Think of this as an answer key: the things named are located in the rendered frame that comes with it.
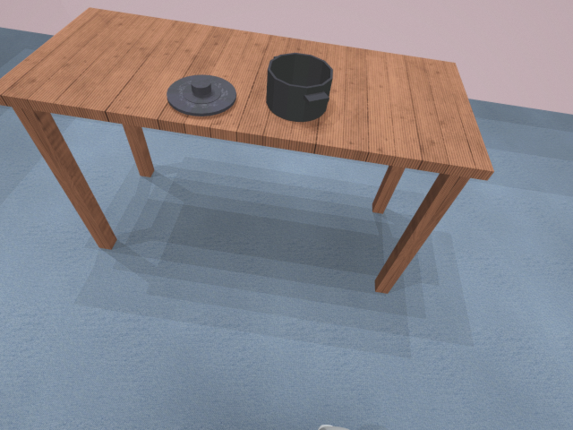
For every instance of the pot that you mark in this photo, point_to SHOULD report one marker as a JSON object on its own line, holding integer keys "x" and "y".
{"x": 298, "y": 86}

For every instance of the lid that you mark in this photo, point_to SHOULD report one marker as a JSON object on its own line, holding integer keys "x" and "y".
{"x": 181, "y": 98}

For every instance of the table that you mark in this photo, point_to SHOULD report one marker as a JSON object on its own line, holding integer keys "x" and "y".
{"x": 384, "y": 108}

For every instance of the knob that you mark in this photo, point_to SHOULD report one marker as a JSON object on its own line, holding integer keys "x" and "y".
{"x": 201, "y": 86}

